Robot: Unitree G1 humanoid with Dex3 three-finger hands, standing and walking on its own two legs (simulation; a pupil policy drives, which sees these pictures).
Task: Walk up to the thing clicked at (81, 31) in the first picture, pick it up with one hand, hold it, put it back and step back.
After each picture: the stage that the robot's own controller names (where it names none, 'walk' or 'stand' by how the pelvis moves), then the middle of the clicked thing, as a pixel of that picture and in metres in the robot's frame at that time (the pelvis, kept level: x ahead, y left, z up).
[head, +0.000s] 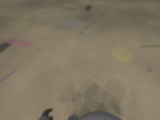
stand; (81, 32) +2.24 +0.39 -0.72
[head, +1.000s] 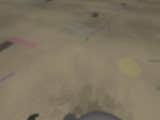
walk; (87, 38) +2.12 +0.15 -0.70
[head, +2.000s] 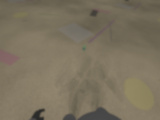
walk; (84, 48) +1.50 +0.12 -0.72
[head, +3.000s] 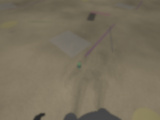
walk; (79, 65) +0.96 +0.19 -0.72
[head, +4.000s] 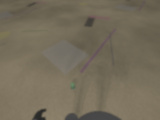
walk; (72, 86) +0.56 +0.26 -0.70
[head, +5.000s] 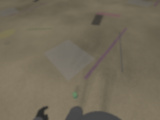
stand; (75, 95) +0.38 +0.22 -0.69
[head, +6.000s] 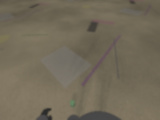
stand; (72, 103) +0.33 +0.21 -0.72
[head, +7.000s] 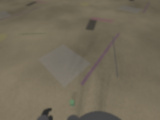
stand; (72, 102) +0.32 +0.22 -0.73
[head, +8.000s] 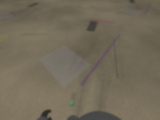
stand; (71, 103) +0.32 +0.23 -0.73
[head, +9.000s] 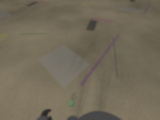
stand; (71, 103) +0.31 +0.23 -0.73
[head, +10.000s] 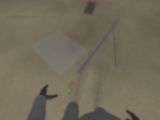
go down; (68, 91) +0.34 +0.23 -0.67
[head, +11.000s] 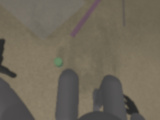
go down; (58, 62) +0.38 +0.28 -0.29
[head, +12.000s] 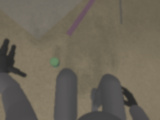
close in; (55, 62) +0.37 +0.29 -0.28
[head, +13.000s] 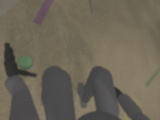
close; (26, 63) +0.35 +0.31 -0.21
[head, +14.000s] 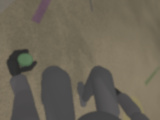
close; (26, 61) +0.35 +0.31 -0.21
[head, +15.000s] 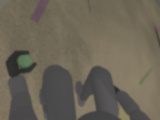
lift; (25, 62) +0.34 +0.31 -0.22
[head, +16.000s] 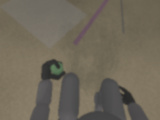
lift; (57, 70) +0.31 +0.25 -0.06
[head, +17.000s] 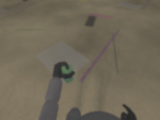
lift; (67, 73) +0.33 +0.17 +0.04
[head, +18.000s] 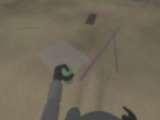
hold; (67, 75) +0.33 +0.18 +0.01
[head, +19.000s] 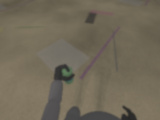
hold; (68, 75) +0.33 +0.18 +0.00
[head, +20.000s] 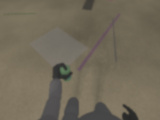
crouch; (66, 73) +0.35 +0.18 -0.05
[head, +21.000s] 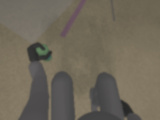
lower; (45, 53) +0.44 +0.29 -0.11
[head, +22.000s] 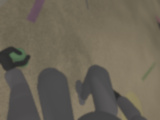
lower; (20, 58) +0.38 +0.32 -0.22
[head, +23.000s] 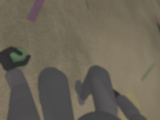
lower; (20, 58) +0.38 +0.33 -0.22
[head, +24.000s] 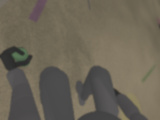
lower; (22, 58) +0.37 +0.32 -0.22
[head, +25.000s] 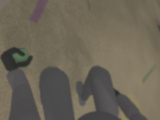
lower; (22, 58) +0.37 +0.32 -0.21
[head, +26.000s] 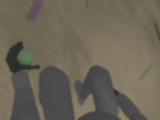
open; (25, 60) +0.36 +0.30 -0.22
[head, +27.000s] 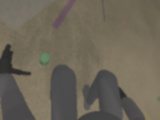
stand; (44, 59) +0.37 +0.29 -0.23
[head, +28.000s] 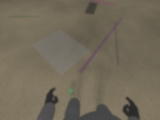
stand; (70, 91) +0.35 +0.20 -0.61
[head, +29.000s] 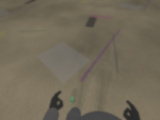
stand; (72, 99) +0.35 +0.21 -0.66
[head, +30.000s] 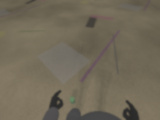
stand; (72, 100) +0.34 +0.21 -0.67
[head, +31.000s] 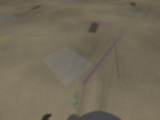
stand; (74, 102) +0.36 +0.20 -0.72
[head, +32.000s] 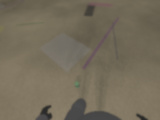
walk; (77, 84) +0.47 +0.21 -0.70
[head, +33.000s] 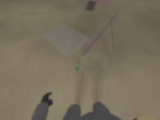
walk; (77, 67) +0.76 +0.19 -0.70
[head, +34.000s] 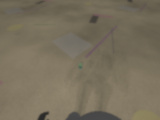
stand; (80, 66) +0.98 +0.22 -0.70
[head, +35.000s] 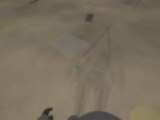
stand; (77, 66) +0.96 +0.26 -0.73
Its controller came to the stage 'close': yes
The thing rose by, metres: 0.70
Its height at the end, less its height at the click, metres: +0.00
